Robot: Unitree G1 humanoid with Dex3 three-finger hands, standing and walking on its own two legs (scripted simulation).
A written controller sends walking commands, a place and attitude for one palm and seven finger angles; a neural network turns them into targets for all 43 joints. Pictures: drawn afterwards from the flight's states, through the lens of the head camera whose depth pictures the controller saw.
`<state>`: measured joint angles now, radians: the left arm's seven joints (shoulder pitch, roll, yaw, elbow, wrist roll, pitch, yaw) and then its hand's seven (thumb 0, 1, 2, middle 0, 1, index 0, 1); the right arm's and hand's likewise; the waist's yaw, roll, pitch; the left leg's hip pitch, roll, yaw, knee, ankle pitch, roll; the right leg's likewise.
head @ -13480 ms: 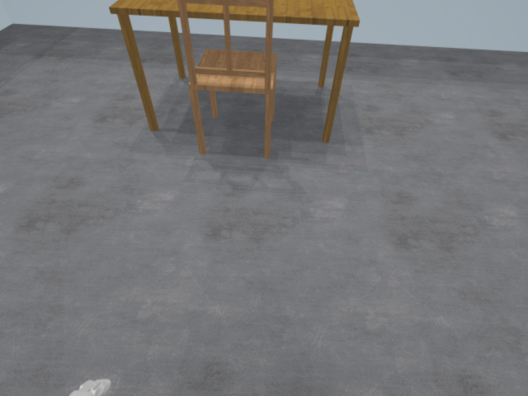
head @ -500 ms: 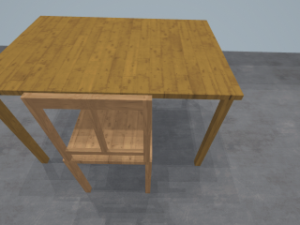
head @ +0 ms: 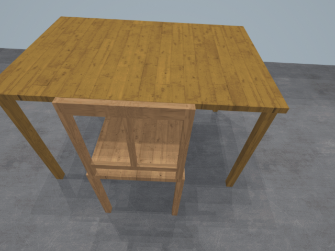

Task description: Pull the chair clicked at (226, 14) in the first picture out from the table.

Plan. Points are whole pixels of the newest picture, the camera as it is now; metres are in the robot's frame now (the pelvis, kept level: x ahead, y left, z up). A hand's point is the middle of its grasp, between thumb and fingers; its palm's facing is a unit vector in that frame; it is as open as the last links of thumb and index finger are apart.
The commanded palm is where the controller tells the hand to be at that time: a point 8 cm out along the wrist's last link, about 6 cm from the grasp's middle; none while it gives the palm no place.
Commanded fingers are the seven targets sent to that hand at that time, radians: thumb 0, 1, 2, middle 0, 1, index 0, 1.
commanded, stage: look again from close up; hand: left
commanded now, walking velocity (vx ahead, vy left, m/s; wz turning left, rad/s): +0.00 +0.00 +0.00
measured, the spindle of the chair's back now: (131, 143) +0.47 +0.16 -0.10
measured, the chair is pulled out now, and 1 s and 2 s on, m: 0.00 0.00 0.00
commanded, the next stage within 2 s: raise the hand toward the chair's back in 0.74 s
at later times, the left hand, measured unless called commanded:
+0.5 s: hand out of the picture +0.00 +0.19 -0.18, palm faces +0.01 -0.99 -0.16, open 7.4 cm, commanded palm none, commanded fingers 0.00 0.90 0.90 -0.20 -0.30 -0.20 -0.30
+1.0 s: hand out of the picture +0.14 +0.20 -0.07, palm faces +0.23 -0.95 -0.22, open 7.4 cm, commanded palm +0.10 +0.23 -0.07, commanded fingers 0.00 0.69 0.81 -0.18 -0.27 -0.18 -0.27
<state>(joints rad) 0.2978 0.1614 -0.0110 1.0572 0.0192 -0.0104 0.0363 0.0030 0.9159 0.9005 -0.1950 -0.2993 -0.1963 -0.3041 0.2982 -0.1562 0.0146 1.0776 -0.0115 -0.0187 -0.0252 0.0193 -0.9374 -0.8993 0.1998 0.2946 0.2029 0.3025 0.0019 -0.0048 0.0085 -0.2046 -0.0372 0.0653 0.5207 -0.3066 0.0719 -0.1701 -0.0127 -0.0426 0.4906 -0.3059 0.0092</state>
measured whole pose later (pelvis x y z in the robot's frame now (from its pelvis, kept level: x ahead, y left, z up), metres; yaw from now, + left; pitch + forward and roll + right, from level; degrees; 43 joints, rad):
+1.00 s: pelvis -0.01 +0.00 +0.00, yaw +2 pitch +1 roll +2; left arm 0.46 0.21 0.01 0.26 -0.12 -0.02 0.13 0.03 0.92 0.88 -0.19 -0.29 -0.19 -0.30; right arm 0.37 -0.20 0.01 0.90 0.04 -0.24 -0.05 0.02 -0.93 -0.90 0.20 0.30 0.21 0.30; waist -0.02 -0.02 -0.02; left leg -0.24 -0.11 0.06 0.47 -0.25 0.08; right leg -0.29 -0.04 -0.04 0.61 -0.33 0.00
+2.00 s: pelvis -0.03 -0.01 -0.08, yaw +2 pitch +17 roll -3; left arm 0.37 0.24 0.17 0.06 -0.28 -0.46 -0.30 -0.01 -0.25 0.41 -0.08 -0.12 -0.08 -0.12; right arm 0.21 -0.26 -0.03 0.57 0.04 -0.23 -0.05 0.02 -0.91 -0.90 0.20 0.29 0.20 0.30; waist -0.02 0.02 -0.13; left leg -0.92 -0.02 0.02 1.15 -0.53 0.07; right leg -0.89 0.03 -0.12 1.09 -0.50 -0.05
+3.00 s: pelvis -0.02 +0.00 -0.07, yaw +2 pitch +15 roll -3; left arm 0.30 0.28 0.19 0.08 -0.28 -0.41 -0.28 -0.02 -0.50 0.30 -0.06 -0.08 -0.06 -0.09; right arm 0.24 -0.25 0.03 0.52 0.03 -0.19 -0.03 0.02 -0.91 -0.90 0.20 0.30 0.21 0.30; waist -0.02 0.03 -0.13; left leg -0.85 -0.03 0.01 1.09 -0.50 0.07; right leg -0.81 0.03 -0.12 1.02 -0.47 -0.05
